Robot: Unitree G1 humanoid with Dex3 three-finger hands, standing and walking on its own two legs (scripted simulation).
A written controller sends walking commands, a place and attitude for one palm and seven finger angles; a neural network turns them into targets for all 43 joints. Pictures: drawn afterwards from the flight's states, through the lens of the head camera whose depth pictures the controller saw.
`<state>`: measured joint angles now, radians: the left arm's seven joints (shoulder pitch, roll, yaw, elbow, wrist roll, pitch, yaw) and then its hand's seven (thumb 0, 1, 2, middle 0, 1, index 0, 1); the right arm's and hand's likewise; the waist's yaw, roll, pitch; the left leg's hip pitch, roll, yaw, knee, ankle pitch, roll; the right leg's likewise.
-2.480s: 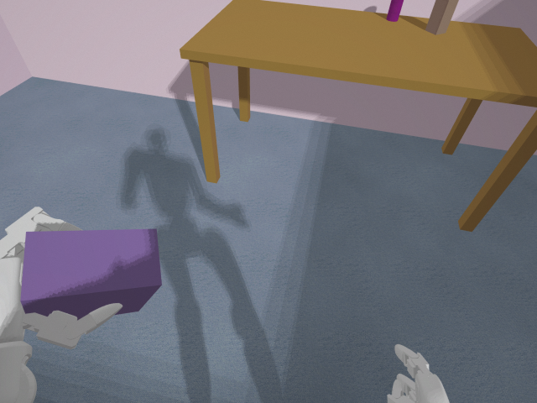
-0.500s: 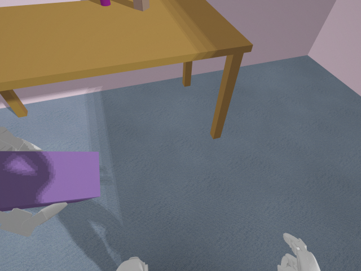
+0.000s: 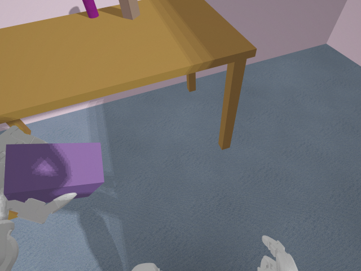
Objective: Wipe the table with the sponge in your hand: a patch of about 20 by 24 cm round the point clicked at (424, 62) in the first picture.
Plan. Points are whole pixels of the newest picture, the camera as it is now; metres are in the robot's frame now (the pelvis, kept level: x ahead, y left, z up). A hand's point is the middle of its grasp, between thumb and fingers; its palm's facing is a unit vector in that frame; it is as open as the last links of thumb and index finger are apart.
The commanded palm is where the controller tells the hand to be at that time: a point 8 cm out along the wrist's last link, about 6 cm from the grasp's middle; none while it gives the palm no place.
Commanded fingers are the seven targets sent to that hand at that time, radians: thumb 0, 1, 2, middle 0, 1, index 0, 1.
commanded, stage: take the last steps up to it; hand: left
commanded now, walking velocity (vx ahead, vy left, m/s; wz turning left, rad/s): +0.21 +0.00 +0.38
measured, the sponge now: (68, 174) +0.24 +0.20 +0.16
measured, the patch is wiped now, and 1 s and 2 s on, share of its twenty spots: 0.00 0.00 0.00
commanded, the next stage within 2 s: come to a stop and stand still in 1.64 s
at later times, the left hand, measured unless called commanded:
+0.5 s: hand (82, 107) +0.36 +0.20 +0.20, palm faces +0.37 -0.83 -0.41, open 10.2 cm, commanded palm +0.30 +0.25 +0.19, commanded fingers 0.00 0.10 1.30 -1.20 -1.60 -1.20 -1.60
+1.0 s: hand (119, 72) +0.47 +0.16 +0.19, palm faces +0.38 -0.83 -0.42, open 10.2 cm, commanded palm +0.42 +0.21 +0.19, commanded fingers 0.00 0.10 1.30 -1.20 -1.60 -1.20 -1.60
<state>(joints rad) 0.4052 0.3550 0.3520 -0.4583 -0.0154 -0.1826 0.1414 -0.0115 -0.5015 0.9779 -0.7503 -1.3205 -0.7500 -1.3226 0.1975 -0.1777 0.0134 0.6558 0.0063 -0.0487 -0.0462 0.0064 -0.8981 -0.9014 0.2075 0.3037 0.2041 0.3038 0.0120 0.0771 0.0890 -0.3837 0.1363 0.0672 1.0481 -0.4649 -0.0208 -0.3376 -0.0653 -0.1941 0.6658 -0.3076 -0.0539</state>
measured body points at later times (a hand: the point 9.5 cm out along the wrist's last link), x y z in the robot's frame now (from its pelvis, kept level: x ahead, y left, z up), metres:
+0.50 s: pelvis +0.13 -0.02 +0.01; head +0.15 -0.02 +0.46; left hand +0.33 +0.25 +0.22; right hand +0.31 -0.22 -0.07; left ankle +0.16 +0.12 -0.72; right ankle +0.13 -0.14 -0.68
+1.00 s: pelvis +0.25 -0.06 +0.01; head +0.27 -0.06 +0.46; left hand +0.45 +0.20 +0.21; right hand +0.40 -0.34 -0.07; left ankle +0.31 +0.05 -0.72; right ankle +0.19 -0.15 -0.72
